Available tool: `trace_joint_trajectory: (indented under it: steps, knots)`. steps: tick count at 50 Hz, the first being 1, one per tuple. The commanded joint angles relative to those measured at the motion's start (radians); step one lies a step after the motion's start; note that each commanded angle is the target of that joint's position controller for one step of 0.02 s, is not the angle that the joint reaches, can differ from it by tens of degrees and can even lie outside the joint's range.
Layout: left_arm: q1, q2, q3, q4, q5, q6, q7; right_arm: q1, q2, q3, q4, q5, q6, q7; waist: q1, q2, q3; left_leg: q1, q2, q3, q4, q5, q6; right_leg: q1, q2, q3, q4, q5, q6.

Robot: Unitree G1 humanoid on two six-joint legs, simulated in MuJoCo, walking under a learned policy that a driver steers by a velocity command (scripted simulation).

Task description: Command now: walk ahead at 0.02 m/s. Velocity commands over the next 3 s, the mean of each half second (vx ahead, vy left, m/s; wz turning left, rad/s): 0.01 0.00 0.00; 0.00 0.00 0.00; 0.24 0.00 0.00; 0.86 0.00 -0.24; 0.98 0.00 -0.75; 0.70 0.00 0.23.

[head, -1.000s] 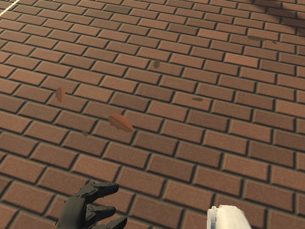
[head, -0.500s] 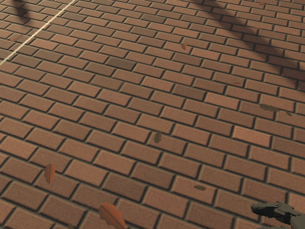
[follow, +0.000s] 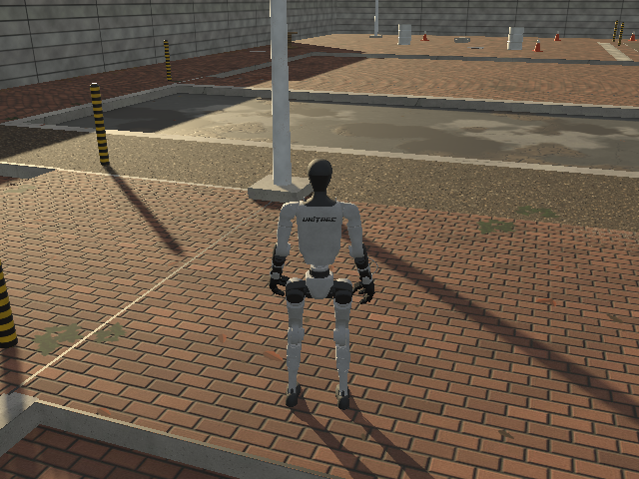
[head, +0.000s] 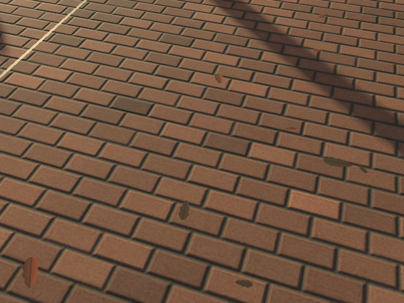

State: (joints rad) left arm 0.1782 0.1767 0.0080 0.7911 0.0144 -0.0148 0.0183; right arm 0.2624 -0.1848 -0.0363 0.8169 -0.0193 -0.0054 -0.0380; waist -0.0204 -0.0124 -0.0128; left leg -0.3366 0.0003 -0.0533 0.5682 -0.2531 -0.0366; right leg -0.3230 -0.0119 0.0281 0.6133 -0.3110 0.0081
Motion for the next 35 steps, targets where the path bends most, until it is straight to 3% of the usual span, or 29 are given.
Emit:
trace_joint_trajectory:
  steps: [1,7,16,35]
  knots:
    - [-0.016,0.11,0.034,-0.045,-0.007,-0.024,0.004,0.017,-0.093,-0.033,-0.036,0.007,-0.009,-0.008,0.004,-0.025,-0.035,0.12,0.02,-0.018,-0.032,0.169,0.027,-0.028,-0.059,0.064,-0.143,0.174,-0.052]
    - [0.006,0.107,0.044,-0.004,-0.012,-0.026,0.002,-0.007,-0.093,-0.046,-0.008,0.013,0.012,-0.019,0.011,-0.01,-0.043,0.158,0.025,-0.021,-0.016,0.238,0.019,0.009,-0.052,0.056,-0.129,0.301,-0.061]
    - [0.016,0.111,0.051,0.066,-0.014,-0.019,0.001,-0.037,-0.105,-0.057,0.061,0.016,0.028,-0.03,0.019,0.001,-0.016,0.175,0.032,-0.022,-0.045,0.243,0.014,0.044,-0.036,0.035,-0.15,0.282,-0.055]
    - [0.046,0.106,0.047,0.196,-0.014,-0.004,0.014,-0.025,-0.092,-0.044,0.224,0.018,0.017,-0.03,0.023,0.008,0.05,0.156,0.026,0.002,-0.122,0.148,0.009,0.065,-0.014,0.014,-0.22,0.113,-0.041]
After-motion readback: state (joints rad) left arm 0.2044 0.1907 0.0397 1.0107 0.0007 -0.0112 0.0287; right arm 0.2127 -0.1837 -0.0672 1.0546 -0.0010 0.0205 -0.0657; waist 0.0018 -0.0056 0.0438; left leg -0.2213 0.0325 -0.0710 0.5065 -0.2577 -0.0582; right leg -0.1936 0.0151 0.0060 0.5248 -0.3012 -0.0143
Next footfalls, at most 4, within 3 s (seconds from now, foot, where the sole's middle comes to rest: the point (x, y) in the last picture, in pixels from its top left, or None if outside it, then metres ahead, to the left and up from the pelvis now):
1.96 right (222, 302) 0.52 -0.04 -0.77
2.40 left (217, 184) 0.99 -0.05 -0.77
2.82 right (307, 143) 1.21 -0.46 -0.77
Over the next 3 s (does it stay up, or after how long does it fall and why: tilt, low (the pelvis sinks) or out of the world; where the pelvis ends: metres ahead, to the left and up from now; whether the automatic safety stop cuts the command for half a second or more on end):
stays up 1.17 -0.33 0.01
